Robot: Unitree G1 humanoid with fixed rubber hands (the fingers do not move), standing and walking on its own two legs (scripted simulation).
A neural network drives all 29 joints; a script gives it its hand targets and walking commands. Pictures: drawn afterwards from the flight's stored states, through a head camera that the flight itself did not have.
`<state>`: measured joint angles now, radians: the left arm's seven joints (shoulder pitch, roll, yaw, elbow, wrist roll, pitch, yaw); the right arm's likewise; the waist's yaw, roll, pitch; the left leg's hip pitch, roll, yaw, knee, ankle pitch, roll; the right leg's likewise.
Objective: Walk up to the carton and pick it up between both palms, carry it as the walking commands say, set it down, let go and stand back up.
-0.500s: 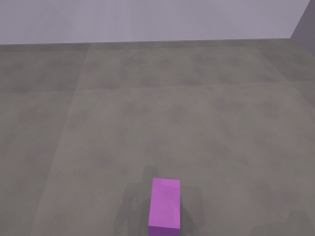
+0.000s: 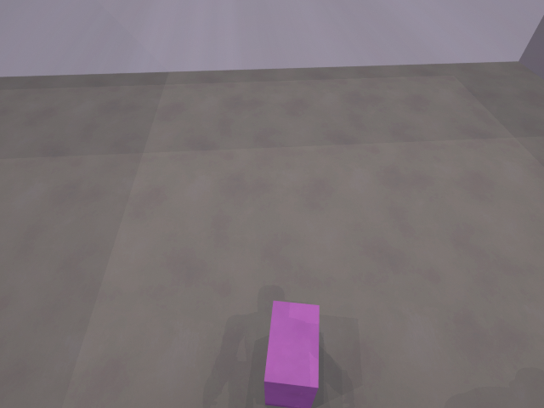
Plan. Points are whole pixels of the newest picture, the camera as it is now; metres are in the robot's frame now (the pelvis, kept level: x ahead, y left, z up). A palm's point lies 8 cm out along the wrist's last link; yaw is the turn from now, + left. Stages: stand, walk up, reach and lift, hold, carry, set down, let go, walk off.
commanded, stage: walk up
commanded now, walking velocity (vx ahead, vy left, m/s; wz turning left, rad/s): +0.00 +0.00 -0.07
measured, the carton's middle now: (291, 356) +0.43 -0.03 -0.64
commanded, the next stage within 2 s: stand in 0.12 s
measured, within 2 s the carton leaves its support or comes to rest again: neither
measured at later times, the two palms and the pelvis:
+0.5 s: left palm out of the picture +0.03 +0.22 -0.14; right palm out of the picture +0.00 -0.23 -0.13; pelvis +0.02 +0.00 +0.01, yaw -1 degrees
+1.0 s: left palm out of the picture +0.01 +0.22 -0.14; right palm out of the picture +0.02 -0.23 -0.13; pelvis +0.03 +0.00 +0.01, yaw -1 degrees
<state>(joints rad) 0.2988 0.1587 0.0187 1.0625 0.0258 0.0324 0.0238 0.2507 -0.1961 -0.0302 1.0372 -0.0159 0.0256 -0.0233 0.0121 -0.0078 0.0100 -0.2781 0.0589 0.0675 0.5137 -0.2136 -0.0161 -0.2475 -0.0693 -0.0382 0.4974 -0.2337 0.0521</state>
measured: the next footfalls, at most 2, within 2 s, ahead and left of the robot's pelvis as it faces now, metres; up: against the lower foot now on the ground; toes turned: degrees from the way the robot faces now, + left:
none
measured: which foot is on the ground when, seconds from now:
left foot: down 0.00-1.00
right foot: down 0.00-1.00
